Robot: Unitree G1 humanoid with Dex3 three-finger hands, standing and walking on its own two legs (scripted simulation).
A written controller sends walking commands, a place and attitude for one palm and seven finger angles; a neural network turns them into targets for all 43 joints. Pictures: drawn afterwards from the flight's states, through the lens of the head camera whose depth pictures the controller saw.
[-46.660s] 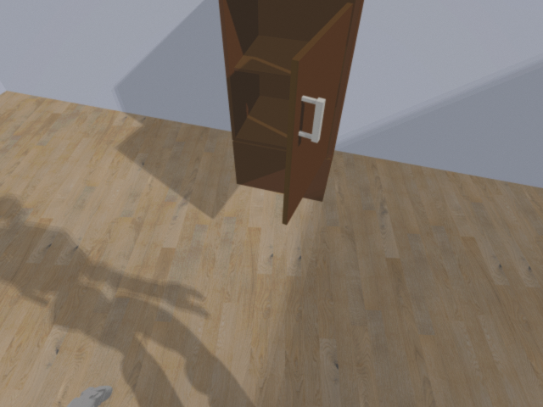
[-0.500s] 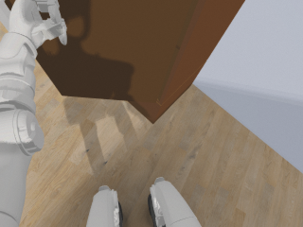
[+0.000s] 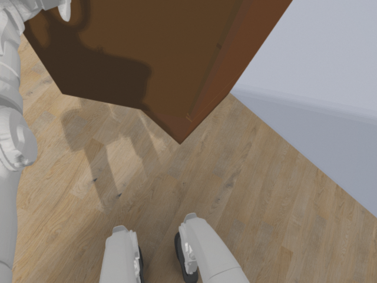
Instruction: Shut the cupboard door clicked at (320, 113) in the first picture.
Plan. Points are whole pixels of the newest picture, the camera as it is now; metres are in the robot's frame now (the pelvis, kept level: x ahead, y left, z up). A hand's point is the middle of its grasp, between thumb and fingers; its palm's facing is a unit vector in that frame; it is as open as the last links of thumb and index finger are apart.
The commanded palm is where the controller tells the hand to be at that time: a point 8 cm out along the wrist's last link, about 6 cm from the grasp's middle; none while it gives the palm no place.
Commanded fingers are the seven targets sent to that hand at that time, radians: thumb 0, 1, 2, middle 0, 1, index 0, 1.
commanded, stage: pull the fist back off the door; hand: left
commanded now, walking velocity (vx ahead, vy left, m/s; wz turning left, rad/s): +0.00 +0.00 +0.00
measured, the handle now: out of the picture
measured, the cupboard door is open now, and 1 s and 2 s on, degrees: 33 30 30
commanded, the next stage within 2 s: draw the hand back to the body in 0.86 s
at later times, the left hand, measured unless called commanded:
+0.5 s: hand out of the picture +0.59 +0.10 +0.12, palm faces +0.17 -0.99 -0.01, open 3.1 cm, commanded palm +0.54 +0.14 +0.11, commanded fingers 0.00 0.90 0.90 -1.30 -1.50 -1.30 -1.50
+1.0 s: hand (85, 35) +0.52 +0.09 +0.12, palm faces +0.15 -0.99 -0.02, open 3.1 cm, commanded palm +0.48 +0.15 +0.11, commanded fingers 0.00 0.90 0.90 -1.30 -1.50 -1.30 -1.50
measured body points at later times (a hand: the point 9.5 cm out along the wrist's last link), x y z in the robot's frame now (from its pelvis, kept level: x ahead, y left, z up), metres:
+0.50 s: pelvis +0.02 -0.01 +0.04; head +0.17 +0.00 +0.46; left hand +0.58 +0.15 +0.12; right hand -0.03 -0.24 -0.07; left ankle +0.03 +0.09 -0.60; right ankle +0.03 -0.12 -0.60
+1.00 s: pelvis +0.01 -0.02 +0.04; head +0.13 -0.01 +0.48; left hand +0.51 +0.14 +0.12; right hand +0.07 -0.28 -0.08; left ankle +0.03 +0.09 -0.60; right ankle +0.03 -0.12 -0.60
